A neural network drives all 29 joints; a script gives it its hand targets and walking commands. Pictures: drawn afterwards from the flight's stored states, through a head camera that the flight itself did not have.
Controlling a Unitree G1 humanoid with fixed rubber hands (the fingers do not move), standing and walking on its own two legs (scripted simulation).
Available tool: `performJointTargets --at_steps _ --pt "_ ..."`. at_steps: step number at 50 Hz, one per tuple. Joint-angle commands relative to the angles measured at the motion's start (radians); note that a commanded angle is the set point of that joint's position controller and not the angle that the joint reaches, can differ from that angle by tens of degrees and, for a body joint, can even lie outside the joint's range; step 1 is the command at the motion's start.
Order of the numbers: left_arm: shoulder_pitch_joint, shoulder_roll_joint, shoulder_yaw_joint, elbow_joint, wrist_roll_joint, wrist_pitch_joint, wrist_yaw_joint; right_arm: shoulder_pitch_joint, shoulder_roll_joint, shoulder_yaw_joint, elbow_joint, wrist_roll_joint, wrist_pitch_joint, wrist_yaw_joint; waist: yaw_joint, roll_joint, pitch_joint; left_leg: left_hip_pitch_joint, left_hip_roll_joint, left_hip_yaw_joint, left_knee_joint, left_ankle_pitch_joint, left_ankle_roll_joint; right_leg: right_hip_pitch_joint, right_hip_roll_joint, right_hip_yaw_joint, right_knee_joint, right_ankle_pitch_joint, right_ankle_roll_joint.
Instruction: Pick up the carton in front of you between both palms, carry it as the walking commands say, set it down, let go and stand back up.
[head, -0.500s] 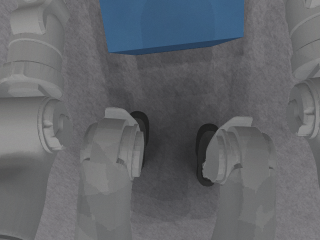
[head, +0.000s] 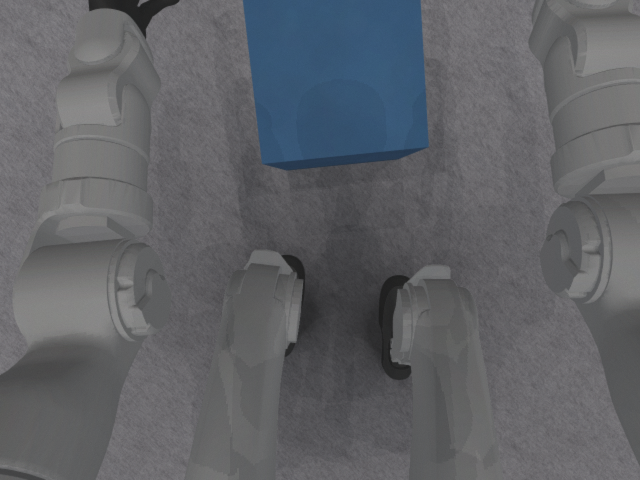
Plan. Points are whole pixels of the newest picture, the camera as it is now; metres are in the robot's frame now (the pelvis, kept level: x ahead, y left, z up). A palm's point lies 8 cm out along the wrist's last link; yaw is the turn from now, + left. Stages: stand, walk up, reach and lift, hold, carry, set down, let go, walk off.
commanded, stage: set down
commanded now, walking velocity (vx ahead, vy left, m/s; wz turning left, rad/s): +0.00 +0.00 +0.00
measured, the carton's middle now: (337, 95) +0.53 +0.04 -0.36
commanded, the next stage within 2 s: let go in 0.44 s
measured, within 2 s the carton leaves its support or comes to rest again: neither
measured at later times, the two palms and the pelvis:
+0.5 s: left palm out of the picture +0.53 +0.24 +0.05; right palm out of the picture +0.59 -0.16 +0.05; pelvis +0.02 +0.00 +0.14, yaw +0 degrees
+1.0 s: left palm out of the picture +0.39 +0.25 +0.15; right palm out of the picture +0.43 -0.19 +0.14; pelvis +0.08 +0.01 +0.25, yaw -1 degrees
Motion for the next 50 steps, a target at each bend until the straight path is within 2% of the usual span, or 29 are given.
performJointTargets --at_steps 1,10,21,24,28,32,35,38,45,50 --pt "-0.211 0.146 0.009 -0.159 -0.005 -0.002 -0.008 -0.288 -0.110 -0.013 -0.162 -0.004 -0.002 0.002 0.045 -0.106 -1.272 0.729 -0.040 0.094 -0.177 0.438 -0.022 0.661 0.037 -0.063 -0.213 0.365 0.008" --pt "-0.133 0.115 0.021 -0.189 0.015 0.012 -0.037 -0.201 -0.091 -0.056 -0.168 -0.035 0.007 0.027 0.030 -0.083 -1.225 0.835 -0.039 0.082 -0.355 0.492 -0.029 0.743 0.034 -0.047 -0.393 0.421 0.012" --pt "-0.080 0.081 0.061 -0.165 0.075 -0.013 -0.061 -0.149 -0.067 -0.100 -0.128 -0.082 -0.022 0.063 0.035 -0.074 -1.128 0.990 -0.029 0.067 -0.593 0.510 -0.029 0.867 0.023 -0.029 -0.639 0.440 0.021" --pt "-0.038 0.062 0.069 -0.159 0.104 -0.021 -0.076 -0.096 -0.040 -0.124 -0.122 -0.116 -0.029 0.066 0.022 -0.076 -1.111 1.022 -0.027 0.065 -0.650 0.508 -0.028 0.917 0.018 -0.026 -0.699 0.455 0.025" --pt "0.089 0.057 0.069 -0.189 0.160 -0.032 -0.112 0.051 0.016 -0.160 -0.181 -0.175 -0.031 0.044 0.005 -0.069 -1.173 1.121 -0.029 0.069 -0.717 0.571 -0.020 1.044 0.021 -0.025 -0.775 0.547 0.032" --pt "0.278 0.071 0.035 -0.271 0.210 -0.041 -0.158 0.265 0.095 -0.167 -0.322 -0.205 -0.033 0.001 -0.001 -0.042 -1.194 1.251 -0.029 0.064 -0.785 0.636 -0.007 1.176 0.024 -0.020 -0.850 0.628 0.033" --pt "0.395 0.078 0.000 -0.337 0.214 -0.057 -0.184 0.396 0.129 -0.141 -0.434 -0.190 -0.049 -0.018 0.003 -0.017 -1.134 1.367 -0.025 0.047 -0.836 0.673 0.002 1.198 0.022 -0.020 -0.911 0.626 0.033" --pt "0.510 0.064 -0.038 -0.373 0.193 -0.077 -0.197 0.513 0.137 -0.116 -0.503 -0.171 -0.076 -0.014 -0.001 0.003 -1.047 1.502 -0.014 0.019 -0.886 0.699 0.005 1.178 0.017 -0.023 -0.973 0.579 0.032" --pt "0.803 0.011 -0.106 -0.357 0.138 -0.135 -0.204 0.826 0.156 -0.083 -0.492 -0.156 -0.144 0.022 -0.034 0.015 -0.858 1.684 0.012 -0.033 -0.982 0.759 -0.004 1.186 0.003 -0.021 -1.082 0.526 0.021" --pt "1.008 0.003 -0.150 -0.372 0.114 -0.178 -0.195 1.043 0.154 -0.059 -0.470 -0.137 -0.185 0.039 -0.042 0.041 -0.755 1.781 0.023 -0.052 -1.040 0.791 -0.009 1.257 -0.001 -0.009 -1.146 0.517 0.010"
